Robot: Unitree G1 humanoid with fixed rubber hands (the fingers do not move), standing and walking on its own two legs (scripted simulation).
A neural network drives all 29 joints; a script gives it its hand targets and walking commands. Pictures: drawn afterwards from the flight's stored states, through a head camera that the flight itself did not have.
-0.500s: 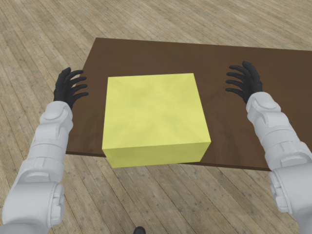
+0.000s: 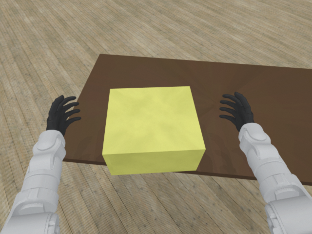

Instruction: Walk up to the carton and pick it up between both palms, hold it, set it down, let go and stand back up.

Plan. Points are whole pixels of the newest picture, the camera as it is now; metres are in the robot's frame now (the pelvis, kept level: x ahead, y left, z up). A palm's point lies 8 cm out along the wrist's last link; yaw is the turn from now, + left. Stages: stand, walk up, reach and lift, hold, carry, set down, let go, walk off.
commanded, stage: set down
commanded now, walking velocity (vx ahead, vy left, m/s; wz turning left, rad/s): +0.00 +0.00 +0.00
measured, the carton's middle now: (152, 128) +0.43 +0.07 -0.04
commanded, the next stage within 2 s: none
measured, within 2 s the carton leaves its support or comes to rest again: neither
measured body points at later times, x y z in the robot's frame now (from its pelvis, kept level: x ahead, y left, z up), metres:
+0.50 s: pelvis -0.01 +0.00 +0.00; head -0.01 +0.01 +0.45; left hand +0.29 +0.30 +0.03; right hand +0.34 -0.20 +0.04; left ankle +0.03 +0.12 -0.75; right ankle -0.04 -0.10 -0.75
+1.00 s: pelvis +0.01 -0.01 +0.00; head -0.01 +0.01 +0.45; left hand +0.22 +0.29 +0.00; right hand +0.26 -0.21 +0.00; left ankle +0.03 +0.12 -0.75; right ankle -0.04 -0.10 -0.75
